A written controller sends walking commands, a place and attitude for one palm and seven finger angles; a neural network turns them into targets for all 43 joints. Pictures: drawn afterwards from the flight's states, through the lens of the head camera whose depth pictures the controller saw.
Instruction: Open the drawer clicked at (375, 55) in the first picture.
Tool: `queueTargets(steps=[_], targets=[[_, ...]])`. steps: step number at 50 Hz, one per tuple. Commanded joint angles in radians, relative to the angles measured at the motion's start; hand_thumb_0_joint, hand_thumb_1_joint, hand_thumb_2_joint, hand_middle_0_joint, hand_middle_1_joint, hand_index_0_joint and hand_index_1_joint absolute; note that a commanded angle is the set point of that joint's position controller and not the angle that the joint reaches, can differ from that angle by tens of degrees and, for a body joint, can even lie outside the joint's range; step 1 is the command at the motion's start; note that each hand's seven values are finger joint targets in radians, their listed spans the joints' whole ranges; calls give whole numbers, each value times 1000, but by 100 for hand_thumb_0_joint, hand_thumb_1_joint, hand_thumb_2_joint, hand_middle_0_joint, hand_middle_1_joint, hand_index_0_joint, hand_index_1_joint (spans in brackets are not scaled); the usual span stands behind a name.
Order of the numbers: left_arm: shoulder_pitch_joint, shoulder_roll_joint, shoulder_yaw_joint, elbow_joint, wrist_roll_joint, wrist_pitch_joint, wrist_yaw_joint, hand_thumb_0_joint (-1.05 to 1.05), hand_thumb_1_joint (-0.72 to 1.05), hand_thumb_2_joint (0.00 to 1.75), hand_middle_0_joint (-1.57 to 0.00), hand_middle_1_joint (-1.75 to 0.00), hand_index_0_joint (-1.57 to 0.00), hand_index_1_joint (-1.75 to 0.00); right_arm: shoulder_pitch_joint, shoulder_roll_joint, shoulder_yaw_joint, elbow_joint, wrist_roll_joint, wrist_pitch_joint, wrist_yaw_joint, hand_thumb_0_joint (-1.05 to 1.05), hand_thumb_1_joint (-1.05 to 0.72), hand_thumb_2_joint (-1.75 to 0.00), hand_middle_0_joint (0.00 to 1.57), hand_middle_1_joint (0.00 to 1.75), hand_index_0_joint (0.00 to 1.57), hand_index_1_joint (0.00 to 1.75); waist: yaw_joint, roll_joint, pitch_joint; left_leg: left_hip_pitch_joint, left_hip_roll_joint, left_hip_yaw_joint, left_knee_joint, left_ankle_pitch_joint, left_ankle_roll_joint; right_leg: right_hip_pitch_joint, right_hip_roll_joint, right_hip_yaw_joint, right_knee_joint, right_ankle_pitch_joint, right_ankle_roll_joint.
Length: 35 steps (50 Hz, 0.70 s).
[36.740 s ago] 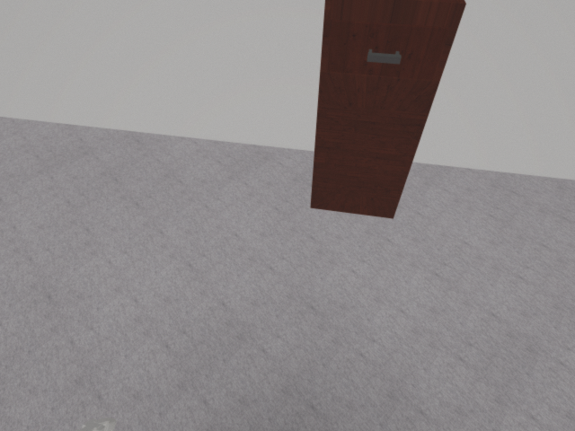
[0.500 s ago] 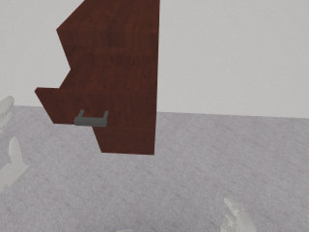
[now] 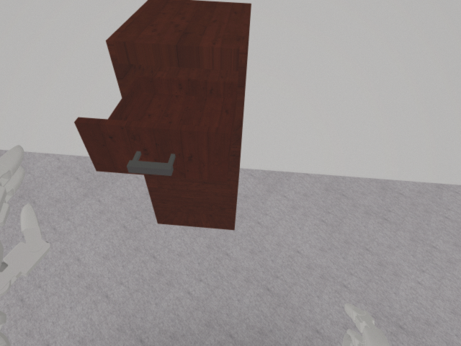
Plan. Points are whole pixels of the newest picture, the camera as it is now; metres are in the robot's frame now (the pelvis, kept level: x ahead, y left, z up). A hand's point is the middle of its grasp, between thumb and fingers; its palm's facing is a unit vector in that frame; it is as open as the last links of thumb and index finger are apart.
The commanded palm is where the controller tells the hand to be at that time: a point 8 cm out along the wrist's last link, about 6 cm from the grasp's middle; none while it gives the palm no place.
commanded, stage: let the arm hang, fingers relaxed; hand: left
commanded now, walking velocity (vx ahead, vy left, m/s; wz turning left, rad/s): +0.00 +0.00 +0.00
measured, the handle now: (152, 162) +0.51 +0.21 +0.01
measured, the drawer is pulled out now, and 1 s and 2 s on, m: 0.30 0.30 0.30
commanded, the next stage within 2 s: look to check the result in 1.14 s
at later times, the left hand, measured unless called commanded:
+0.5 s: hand out of the picture -0.02 +0.18 -0.16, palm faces +0.07 -0.97 -0.22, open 7.0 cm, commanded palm none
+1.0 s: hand out of the picture -0.01 +0.15 -0.16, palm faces +0.05 -0.98 -0.18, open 7.3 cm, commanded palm none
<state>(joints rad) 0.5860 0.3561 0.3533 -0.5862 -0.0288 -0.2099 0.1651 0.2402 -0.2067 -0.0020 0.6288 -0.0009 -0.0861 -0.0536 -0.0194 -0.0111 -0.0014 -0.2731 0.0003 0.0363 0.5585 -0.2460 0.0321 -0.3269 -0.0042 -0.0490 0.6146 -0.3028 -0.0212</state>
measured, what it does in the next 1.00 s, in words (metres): stands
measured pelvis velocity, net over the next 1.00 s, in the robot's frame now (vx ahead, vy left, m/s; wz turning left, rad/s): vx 0.00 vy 0.00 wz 0.01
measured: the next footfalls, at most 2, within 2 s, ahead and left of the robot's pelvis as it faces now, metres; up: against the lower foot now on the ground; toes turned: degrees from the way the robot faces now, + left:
none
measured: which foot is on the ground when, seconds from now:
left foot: down 0.00-1.00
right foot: down 0.00-1.00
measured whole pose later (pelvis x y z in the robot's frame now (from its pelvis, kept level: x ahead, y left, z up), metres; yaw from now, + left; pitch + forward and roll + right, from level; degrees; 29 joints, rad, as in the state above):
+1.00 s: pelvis +0.00 +0.00 +0.01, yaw +1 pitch -2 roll +0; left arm 0.30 0.11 0.01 1.12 0.01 0.00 0.04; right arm 0.31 -0.09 -0.02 1.11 -0.01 0.02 -0.03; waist -0.01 0.02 0.05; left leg -0.22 0.00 0.02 0.44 -0.20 0.01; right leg -0.20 0.01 0.00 0.45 -0.22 -0.02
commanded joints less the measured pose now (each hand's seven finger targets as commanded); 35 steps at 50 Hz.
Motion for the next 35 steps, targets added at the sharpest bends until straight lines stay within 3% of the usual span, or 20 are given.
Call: queueTargets(steps=[1,2,3,4,5,6,7,8,9,11,13,14,15,17,22,23,35], targets=[[-13,184,135,-232,14,-42,15,0,90,90,-20,-30,-20,-30,-113,-97,-28,-179,5,-75,-8,0,-90,-90,20,30,20,30,4,184,15,-135,249,-325,-369,-353,113,36,2,29,124,-104,28],[-163,-70,-244,611,106,140,-118,0,90,90,-20,-30,-20,-30,-124,-216,-93,92,-30,-98,62,0,-90,-90,20,30,20,30,-42,145,93,-135,168,-272,-126,118,79,-130,-34,54,160,-69,17],[-112,-136,-261,654,78,213,-141,0,90,90,-20,-30,-20,-30,-47,-137,-79,81,-21,-51,53,0,-90,-90,20,30,20,30,-14,94,1,-48,162,-174,-86,324,64,-85,-50,65,86,-62,16],[-105,-135,-271,692,70,224,-146,0,90,90,-20,-30,-20,-30,-35,-116,-63,74,-22,-24,45,0,-90,-90,20,30,20,30,15,-18,-54,-42,154,-162,-34,347,54,-6,-47,58,10,23,13],[-116,-106,-269,748,74,220,-150,0,90,90,-20,-30,-20,-30,-30,-111,-54,72,-16,-10,42,0,-90,-90,20,30,20,30,28,-138,-85,-59,107,-125,13,285,29,77,-70,82,-69,233,2],[-157,-58,-261,805,74,216,-154,0,90,90,-20,-30,-20,-30,-12,-98,-47,80,-7,5,46,0,-90,-90,20,30,20,30,14,-229,-71,-68,49,-90,57,155,5,83,-132,143,-124,323,-22],[-206,-20,-261,864,71,219,-159,0,90,90,-20,-30,-20,-30,5,-93,-42,90,-4,27,52,0,-90,-90,20,30,20,30,-8,-230,-23,-53,14,-75,57,20,-8,17,-180,176,-179,233,-46],[-239,-18,-260,931,69,220,-153,0,90,90,-20,-30,-20,-30,-13,-102,-48,91,-16,48,52,0,-90,-90,20,30,20,30,0,-262,9,-56,-2,-54,76,49,-11,13,-162,197,-182,291,-70],[-257,-17,-265,1009,65,218,-148,0,90,90,-20,-30,-20,-30,-29,-106,-49,111,-23,62,50,0,-90,-90,20,30,20,30,7,-241,31,-41,-1,-48,81,71,-10,17,-165,194,-185,347,-77],[-302,-15,-279,1141,55,220,-145,0,90,90,-20,-30,-20,-30,-10,-91,-41,155,-20,77,46,0,-90,-90,20,30,20,30,-3,-125,17,22,20,-67,7,124,-8,26,-132,178,-185,273,-61],[-309,-22,-291,1259,47,221,-142,0,90,90,-20,-30,-20,-30,-14,-98,-29,200,-18,76,41,0,-90,-90,20,30,20,30,11,86,22,36,72,-125,-99,189,7,54,-66,143,-170,153,-32],[-295,-30,-295,1322,45,220,-143,0,90,90,-20,-30,-20,-30,-11,-95,-23,225,-17,75,37,0,-90,-90,20,30,20,30,20,118,14,12,92,-143,-130,175,18,104,-54,125,-176,135,-23],[-284,-34,-298,1375,43,219,-144,0,90,90,-20,-30,-20,-30,-10,-94,-20,243,-14,75,33,0,-90,-90,20,30,20,30,25,113,11,-2,94,-149,-149,134,19,136,-50,125,-190,123,-22],[-249,-82,-284,1443,46,214,-141,0,90,90,-20,-30,-20,-30,6,-69,-26,274,-19,75,24,0,-90,-90,20,30,20,30,30,160,-21,22,82,-126,-154,101,14,163,-61,125,-222,141,-34],[-248,-77,-309,1563,39,210,-141,0,90,90,-20,-30,-20,-30,76,-49,-24,356,-9,86,18,0,-90,-90,20,30,20,30,18,89,3,58,85,-114,-172,73,6,155,-73,127,-279,123,-39],[-245,-83,-312,1581,40,210,-139,0,90,90,-20,-30,-20,-30,87,-49,-25,363,-8,89,17,0,-90,-90,20,30,20,30,15,48,23,66,89,-114,-172,69,6,134,-70,123,-288,103,-38],[-201,-112,-329,1700,38,214,-130,0,90,90,-20,-30,-20,-30,163,-18,-18,457,-9,94,14,0,-90,-90,20,30,20,30,12,18,100,45,92,-119,-229,-21,10,92,-64,115,-299,19,-31]])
